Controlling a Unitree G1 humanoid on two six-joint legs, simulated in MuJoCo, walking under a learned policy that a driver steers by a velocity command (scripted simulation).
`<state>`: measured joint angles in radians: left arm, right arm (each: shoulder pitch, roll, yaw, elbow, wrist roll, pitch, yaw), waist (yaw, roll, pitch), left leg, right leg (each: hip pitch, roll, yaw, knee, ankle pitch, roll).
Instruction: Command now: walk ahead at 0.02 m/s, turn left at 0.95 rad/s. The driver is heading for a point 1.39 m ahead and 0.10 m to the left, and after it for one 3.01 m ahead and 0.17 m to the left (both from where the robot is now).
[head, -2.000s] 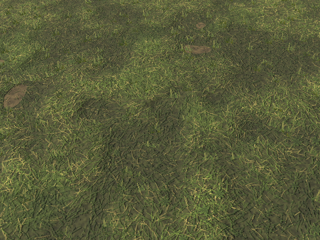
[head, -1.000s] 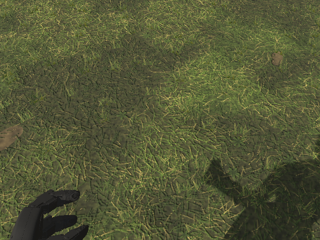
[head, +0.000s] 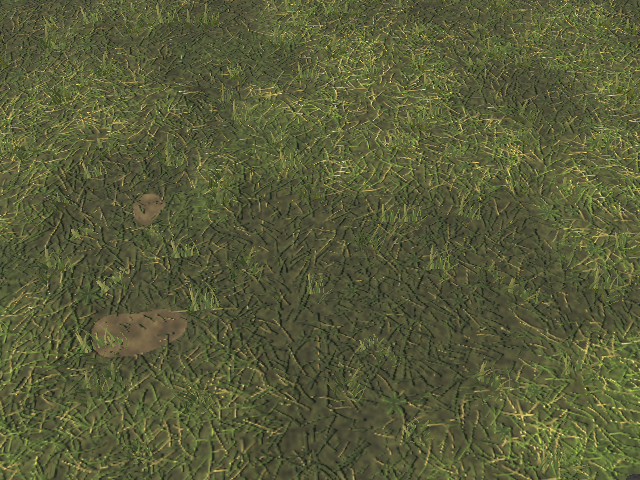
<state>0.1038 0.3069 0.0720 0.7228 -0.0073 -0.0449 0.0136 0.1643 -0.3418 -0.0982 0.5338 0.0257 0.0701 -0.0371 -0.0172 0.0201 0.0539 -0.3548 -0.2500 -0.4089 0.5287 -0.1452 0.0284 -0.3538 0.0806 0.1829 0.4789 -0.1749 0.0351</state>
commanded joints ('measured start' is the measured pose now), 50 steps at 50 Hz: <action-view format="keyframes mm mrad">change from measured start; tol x16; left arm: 1 -15 193 51 -82 23 -3 5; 50 160 75 30 -93 -22 101 -40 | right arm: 1 75 -40 -8 -62 5 -10 9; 26 158 -188 -35 -8 -18 -6 25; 35 -82 29 55 34 -52 -82 25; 50 -96 -96 -21 110 -5 -47 4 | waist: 1 -36 -145 -213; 2 -43 -310 -188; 6 -24 -120 -77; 24 -16 -163 -160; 27 -13 285 -217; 50 58 80 -147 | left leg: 1 -110 66 -4 217 -487 8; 7 -305 202 289 811 -227 -116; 14 -362 343 381 597 -193 -170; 22 -54 299 454 196 -238 -75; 25 271 272 417 -157 87 20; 26 476 524 99 -131 499 107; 27 378 691 -41 -136 558 310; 35 191 442 340 -175 355 164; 50 222 550 461 14 285 89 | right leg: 1 331 -336 239 -160 176 -158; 2 258 -449 392 -193 190 -266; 5 186 -319 145 -177 20 -202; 24 223 -389 -239 -28 311 -195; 27 -312 -142 -290 558 -503 37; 28 -297 -156 -203 663 -466 34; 34 -117 -163 -165 529 -148 52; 45 -134 -169 -219 378 -299 12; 50 91 -99 -290 46 -54 -68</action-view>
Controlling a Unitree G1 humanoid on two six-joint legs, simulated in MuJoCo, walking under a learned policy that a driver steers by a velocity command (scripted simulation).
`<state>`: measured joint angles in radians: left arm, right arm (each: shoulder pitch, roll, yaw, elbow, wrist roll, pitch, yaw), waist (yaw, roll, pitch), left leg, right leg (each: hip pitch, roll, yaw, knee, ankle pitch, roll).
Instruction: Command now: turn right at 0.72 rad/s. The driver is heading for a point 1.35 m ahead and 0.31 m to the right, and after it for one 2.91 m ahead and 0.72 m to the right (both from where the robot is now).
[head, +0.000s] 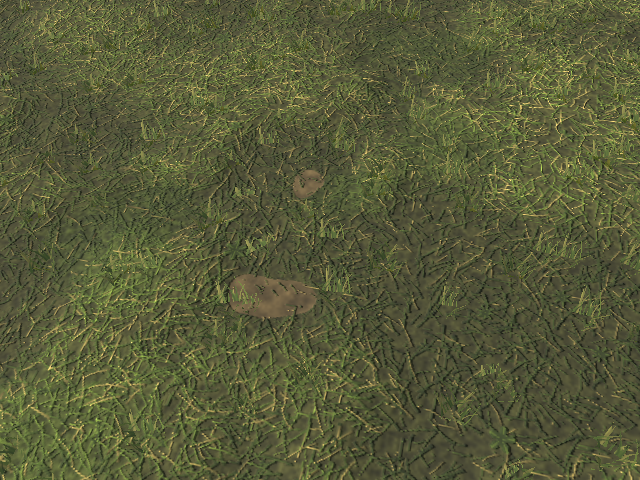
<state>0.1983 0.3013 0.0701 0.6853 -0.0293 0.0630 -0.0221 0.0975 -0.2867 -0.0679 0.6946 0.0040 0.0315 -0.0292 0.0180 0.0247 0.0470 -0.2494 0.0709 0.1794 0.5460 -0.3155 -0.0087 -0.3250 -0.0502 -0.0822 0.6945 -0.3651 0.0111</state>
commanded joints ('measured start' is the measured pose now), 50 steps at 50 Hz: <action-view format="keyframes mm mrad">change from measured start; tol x32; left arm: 1 110 152 59 -51 6 -9 10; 43 -175 -11 -45 -185 29 -159 -27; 50 176 115 -4 -108 90 -131 9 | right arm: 1 16 -116 -47 -37 7 -12 1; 23 -213 -99 -38 -111 26 -173 50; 30 308 -280 -90 -7 -18 -190 48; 50 496 -46 46 143 7 -111 35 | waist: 1 23 -71 -139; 2 11 -395 -120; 35 -93 40 58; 50 54 -254 -570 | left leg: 1 -29 143 -42 188 255 38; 3 -492 -102 -218 677 -409 -75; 16 -464 -112 -323 178 124 -69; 28 225 -71 -266 -125 175 19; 31 563 323 -992 -294 -495 251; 38 227 128 -388 -275 754 189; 47 177 70 -233 -54 949 84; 50 -230 -139 -366 726 -401 -24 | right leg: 1 207 -15 117 -270 399 -102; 2 395 -273 548 -278 886 -270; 9 307 -144 436 -321 705 -245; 13 298 -122 592 -489 -201 -257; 26 85 -54 659 -391 -56 -213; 30 -406 156 353 390 -170 -75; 47 163 118 70 -222 511 -106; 50 725 -440 625 -135 1363 -418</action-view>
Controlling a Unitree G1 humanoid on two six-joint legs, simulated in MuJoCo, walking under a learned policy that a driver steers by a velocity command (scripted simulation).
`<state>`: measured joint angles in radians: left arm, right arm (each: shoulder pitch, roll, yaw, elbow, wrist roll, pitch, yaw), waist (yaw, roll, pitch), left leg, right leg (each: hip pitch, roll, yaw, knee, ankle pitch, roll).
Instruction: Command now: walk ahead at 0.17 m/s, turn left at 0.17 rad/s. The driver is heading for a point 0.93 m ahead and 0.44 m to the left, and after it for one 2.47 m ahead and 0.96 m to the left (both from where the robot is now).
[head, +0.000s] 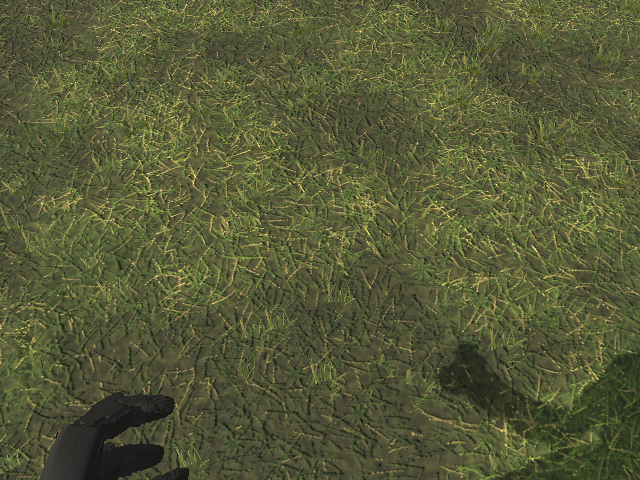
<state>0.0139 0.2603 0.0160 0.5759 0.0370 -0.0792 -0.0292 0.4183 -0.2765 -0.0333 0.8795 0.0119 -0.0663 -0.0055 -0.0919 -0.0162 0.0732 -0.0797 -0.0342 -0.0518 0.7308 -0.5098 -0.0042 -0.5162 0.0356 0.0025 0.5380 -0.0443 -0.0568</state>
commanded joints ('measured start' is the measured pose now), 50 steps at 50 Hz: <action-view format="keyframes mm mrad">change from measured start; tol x32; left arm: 1 298 141 54 -11 -6 24 13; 38 -156 107 80 28 -65 -50 -6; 50 405 138 83 175 -28 -47 -4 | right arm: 1 110 -172 -23 -53 23 6 10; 50 -233 -103 -12 -343 17 -27 -8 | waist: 1 170 -95 -517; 19 54 -64 -143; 22 66 412 -87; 44 127 194 -125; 46 179 -319 -327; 50 210 -30 -18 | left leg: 1 -433 22 -141 591 -172 -38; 20 -178 86 135 -151 293 41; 22 56 331 -402 -338 564 268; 25 38 360 -609 -569 -348 291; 43 -131 179 -432 -383 153 192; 47 -830 17 -142 570 32 63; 50 -864 81 -117 558 199 83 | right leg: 1 798 -459 435 -15 853 -309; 7 156 -311 80 -302 140 -209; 17 310 -386 -81 -255 -14 -154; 22 -156 -81 -236 465 -645 133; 25 -369 -73 90 569 -413 34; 43 235 -29 41 -84 -79 82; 47 855 -429 850 -296 -824 -178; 50 671 -304 506 -305 -518 -144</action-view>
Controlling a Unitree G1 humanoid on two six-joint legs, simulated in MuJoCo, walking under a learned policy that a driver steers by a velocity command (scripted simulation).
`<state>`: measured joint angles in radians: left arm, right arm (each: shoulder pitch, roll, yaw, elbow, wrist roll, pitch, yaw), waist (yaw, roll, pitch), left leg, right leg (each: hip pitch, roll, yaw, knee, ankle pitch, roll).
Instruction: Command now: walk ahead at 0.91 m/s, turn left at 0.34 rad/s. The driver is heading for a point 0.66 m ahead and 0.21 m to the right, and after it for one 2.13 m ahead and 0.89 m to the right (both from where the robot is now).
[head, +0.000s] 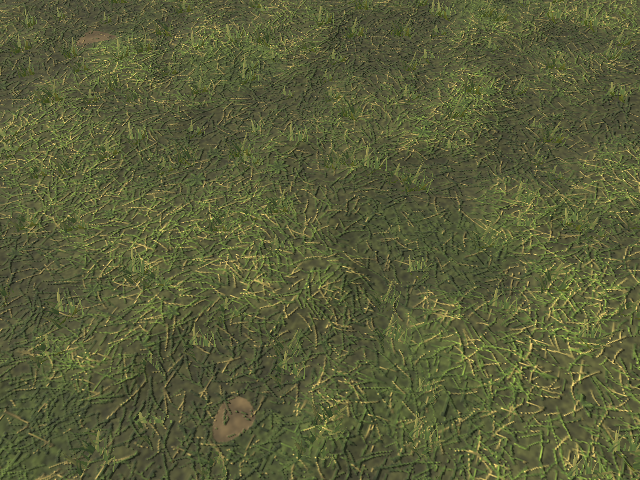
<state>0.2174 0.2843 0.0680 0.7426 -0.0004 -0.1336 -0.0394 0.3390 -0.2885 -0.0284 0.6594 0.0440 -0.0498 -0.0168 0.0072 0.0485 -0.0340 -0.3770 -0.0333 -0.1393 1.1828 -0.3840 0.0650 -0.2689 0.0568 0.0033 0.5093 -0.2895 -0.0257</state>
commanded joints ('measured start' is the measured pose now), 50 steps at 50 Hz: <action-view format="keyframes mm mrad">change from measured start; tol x64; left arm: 1 202 87 16 17 18 8 9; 50 113 124 22 -107 -32 37 21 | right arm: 1 -166 -72 -15 -133 -10 -47 13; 50 -242 -99 -31 -93 -62 -87 8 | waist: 1 83 -139 106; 19 -167 258 -546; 50 -35 8 107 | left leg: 1 -542 96 -30 77 101 17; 16 237 -37 189 -554 320 43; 20 833 405 -631 -883 -369 133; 39 455 287 406 -580 1524 2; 42 -370 -85 153 504 -221 -77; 50 -208 105 0 -124 113 -99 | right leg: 1 374 -302 450 -293 -228 -170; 16 283 -292 74 -40 1250 -100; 19 -360 -47 200 888 -150 -49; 39 10 -2 -195 310 197 -147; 42 662 -214 634 -14 -130 -440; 50 21 -100 470 -302 60 -301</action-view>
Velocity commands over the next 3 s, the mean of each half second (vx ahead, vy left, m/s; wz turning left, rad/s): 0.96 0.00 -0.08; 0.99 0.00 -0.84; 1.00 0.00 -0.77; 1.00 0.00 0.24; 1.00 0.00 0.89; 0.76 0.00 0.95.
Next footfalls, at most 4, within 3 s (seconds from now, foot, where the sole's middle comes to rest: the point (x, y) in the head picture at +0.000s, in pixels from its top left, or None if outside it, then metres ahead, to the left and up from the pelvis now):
0.34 left None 0.50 0.15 -0.77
0.80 right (393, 324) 0.89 -0.13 -0.77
1.24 left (407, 195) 1.34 -0.20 -0.77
1.74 right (583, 189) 1.36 -0.72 -0.77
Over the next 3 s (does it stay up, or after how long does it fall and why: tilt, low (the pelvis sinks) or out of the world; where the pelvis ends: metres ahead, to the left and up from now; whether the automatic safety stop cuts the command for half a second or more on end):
stays up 2.17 -1.11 -0.01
